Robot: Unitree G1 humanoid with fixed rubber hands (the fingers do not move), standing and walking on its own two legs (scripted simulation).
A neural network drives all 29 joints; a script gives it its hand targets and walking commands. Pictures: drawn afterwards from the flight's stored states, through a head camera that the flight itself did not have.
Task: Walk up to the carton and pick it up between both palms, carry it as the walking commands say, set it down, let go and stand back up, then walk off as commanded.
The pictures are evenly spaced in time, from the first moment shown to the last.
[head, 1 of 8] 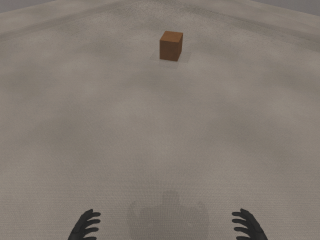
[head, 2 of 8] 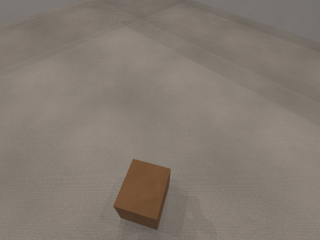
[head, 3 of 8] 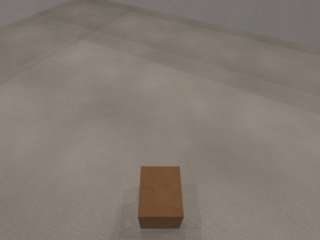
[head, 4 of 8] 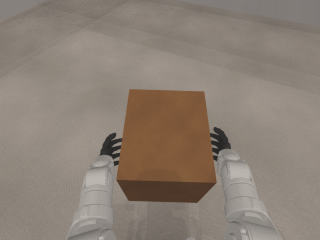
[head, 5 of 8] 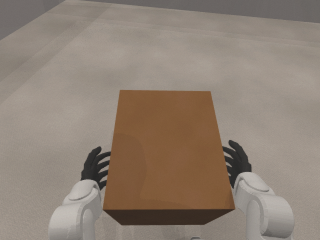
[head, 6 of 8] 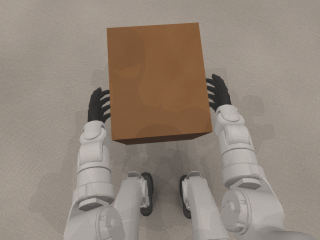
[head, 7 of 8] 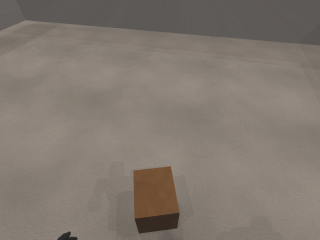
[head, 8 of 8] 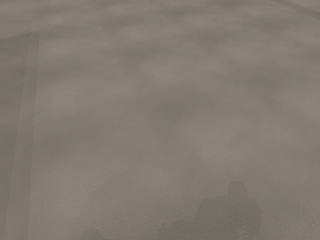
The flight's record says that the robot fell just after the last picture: no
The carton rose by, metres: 0.71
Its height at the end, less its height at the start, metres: +0.00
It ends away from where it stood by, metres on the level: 3.89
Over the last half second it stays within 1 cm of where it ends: yes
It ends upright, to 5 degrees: yes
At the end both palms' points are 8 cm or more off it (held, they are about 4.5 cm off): yes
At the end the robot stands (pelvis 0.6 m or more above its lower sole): yes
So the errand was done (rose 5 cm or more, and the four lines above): yes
